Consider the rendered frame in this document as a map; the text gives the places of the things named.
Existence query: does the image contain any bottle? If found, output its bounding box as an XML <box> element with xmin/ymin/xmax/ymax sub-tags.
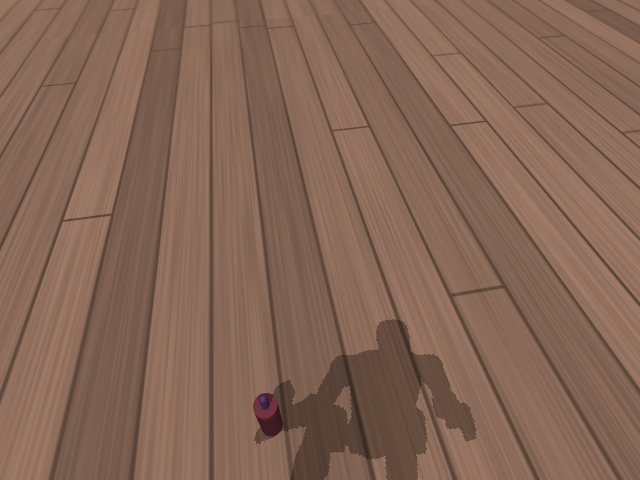
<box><xmin>253</xmin><ymin>393</ymin><xmax>283</xmax><ymax>436</ymax></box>

